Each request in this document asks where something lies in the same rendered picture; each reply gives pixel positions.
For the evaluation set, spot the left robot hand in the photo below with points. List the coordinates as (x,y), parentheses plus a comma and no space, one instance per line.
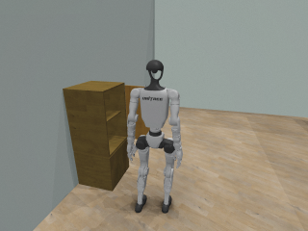
(131,149)

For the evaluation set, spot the robot left upper arm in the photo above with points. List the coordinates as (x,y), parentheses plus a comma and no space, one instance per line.
(134,104)

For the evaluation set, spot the humanoid robot torso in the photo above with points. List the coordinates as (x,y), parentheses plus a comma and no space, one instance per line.
(154,113)

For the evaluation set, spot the cupboard door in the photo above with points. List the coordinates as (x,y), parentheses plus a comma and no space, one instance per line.
(140,128)

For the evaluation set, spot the left robot forearm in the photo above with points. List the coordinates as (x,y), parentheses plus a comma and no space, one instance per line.
(131,131)

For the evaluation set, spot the robot right thigh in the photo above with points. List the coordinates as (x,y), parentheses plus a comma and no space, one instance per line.
(167,144)

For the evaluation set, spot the robot right upper arm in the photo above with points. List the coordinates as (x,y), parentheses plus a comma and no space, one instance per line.
(174,95)

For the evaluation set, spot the right robot hand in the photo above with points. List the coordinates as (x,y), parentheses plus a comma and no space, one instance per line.
(177,154)

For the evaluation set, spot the right robot forearm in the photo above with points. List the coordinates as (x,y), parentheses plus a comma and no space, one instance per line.
(176,135)

